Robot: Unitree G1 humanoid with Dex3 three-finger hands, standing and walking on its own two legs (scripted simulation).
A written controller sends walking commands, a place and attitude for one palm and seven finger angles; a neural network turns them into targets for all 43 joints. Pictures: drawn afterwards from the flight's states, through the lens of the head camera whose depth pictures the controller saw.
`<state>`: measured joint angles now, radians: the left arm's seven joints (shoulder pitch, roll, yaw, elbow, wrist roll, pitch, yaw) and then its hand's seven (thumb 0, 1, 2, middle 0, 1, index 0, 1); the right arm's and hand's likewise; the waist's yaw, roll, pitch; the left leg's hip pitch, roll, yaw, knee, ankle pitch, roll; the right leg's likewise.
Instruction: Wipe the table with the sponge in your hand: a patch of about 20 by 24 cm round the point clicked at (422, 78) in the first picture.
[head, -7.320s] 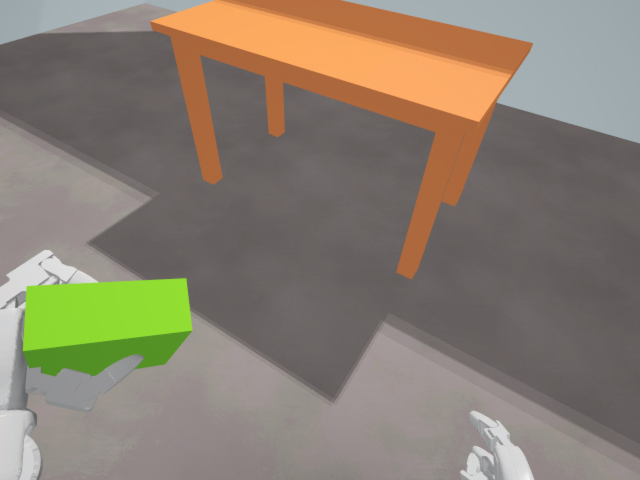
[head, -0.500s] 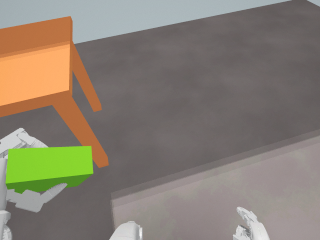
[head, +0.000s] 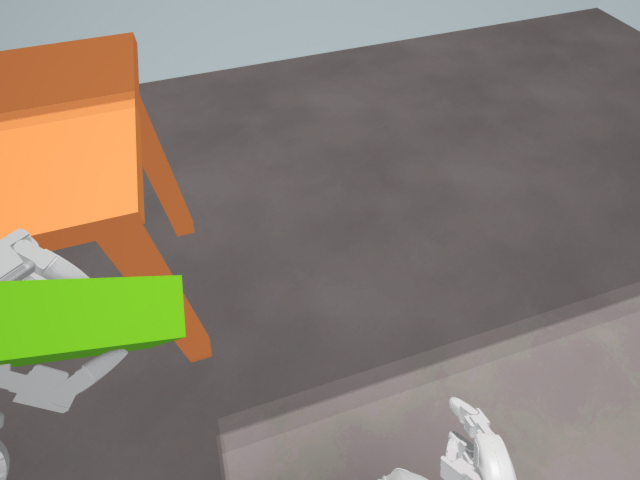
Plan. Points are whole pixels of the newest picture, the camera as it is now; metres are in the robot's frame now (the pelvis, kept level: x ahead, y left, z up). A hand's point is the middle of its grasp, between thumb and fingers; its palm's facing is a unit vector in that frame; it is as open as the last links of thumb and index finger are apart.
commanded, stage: take the last steps up to it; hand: left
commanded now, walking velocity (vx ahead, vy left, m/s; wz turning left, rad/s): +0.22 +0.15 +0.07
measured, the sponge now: (115, 320) +0.23 +0.20 +0.16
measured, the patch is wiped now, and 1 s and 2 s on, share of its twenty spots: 0.00 0.00 0.00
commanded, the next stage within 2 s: come to a stop and stand still in 0.44 s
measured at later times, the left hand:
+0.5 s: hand (36, 232) +0.31 +0.31 +0.17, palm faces +0.42 -0.78 -0.46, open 9.3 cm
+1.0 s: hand (50, 229) +0.32 +0.30 +0.17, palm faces +0.36 -0.80 -0.49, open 9.3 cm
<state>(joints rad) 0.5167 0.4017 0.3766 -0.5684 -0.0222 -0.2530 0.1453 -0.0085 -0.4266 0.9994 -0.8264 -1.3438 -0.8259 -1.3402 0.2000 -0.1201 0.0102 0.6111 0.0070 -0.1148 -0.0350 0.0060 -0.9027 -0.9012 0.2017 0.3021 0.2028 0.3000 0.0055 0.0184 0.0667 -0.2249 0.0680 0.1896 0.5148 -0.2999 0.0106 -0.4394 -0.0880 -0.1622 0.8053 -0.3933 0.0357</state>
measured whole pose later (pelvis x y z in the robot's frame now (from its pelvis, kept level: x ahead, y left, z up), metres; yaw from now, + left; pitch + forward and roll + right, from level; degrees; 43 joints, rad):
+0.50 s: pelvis +0.09 +0.06 -0.01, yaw +1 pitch +0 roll +2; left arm 0.44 0.42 0.40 -0.54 -0.01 -0.27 0.17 -0.01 -0.43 1.00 -0.83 -1.34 -0.83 -1.34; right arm 0.16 -0.22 -0.08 0.58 0.00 -0.06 -0.06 0.01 -0.91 -0.90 0.20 0.30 0.20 0.30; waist 0.01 -0.05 0.10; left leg -0.36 0.07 0.17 0.62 -0.23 0.01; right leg -0.36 -0.14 -0.07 0.96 -0.56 0.03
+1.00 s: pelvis +0.10 +0.06 +0.00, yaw +2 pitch +0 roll +2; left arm 0.46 0.40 0.34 -0.50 -0.02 -0.17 0.14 -0.01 -0.43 1.00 -0.83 -1.34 -0.83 -1.34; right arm 0.18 -0.22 0.00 0.58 0.01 -0.03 -0.08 0.01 -0.90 -0.90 0.20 0.30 0.20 0.30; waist -0.01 -0.01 0.08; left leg -0.31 0.01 0.06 0.70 -0.40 -0.03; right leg -0.29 -0.04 -0.13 0.54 -0.25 -0.06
